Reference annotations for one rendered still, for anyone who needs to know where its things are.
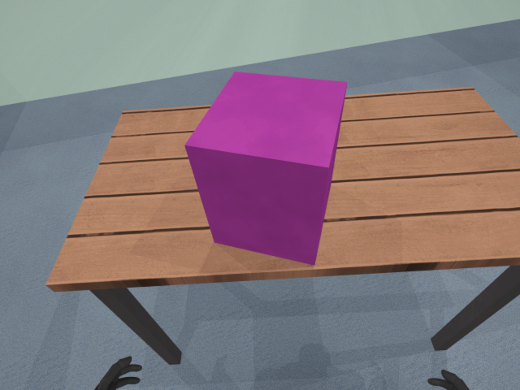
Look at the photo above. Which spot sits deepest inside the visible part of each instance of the robot right hand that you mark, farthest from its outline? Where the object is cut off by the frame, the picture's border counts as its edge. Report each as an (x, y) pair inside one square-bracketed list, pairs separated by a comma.
[(452, 382)]

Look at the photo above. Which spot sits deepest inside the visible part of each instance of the carton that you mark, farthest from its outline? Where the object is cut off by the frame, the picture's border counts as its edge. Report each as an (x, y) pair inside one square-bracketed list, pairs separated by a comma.
[(263, 158)]

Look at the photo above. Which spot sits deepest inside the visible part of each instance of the table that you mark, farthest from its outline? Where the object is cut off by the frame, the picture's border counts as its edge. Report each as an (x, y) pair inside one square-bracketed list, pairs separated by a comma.
[(423, 180)]

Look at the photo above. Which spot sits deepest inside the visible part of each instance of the robot left hand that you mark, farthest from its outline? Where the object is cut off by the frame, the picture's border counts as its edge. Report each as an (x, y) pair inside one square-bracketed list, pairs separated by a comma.
[(111, 379)]

